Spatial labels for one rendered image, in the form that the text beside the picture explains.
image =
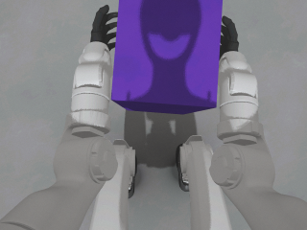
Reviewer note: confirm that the robot right upper arm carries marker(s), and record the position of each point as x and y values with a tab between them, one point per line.
246	176

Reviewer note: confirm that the robot left forearm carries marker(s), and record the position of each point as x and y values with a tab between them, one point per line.
90	95

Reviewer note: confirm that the robot left hand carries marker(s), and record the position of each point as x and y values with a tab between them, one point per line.
100	28

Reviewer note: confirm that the robot right forearm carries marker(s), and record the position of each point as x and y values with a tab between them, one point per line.
238	104

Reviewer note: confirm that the carton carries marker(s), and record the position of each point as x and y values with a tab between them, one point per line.
167	55

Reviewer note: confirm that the robot right foot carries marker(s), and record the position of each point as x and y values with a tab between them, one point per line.
184	186

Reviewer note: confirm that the robot left foot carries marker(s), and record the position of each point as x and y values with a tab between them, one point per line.
131	191

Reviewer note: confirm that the robot foot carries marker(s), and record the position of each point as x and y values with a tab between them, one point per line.
184	186
131	191

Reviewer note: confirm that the robot right hand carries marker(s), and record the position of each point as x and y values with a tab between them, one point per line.
229	39

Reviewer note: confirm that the robot left upper arm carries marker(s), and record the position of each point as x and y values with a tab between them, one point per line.
82	167

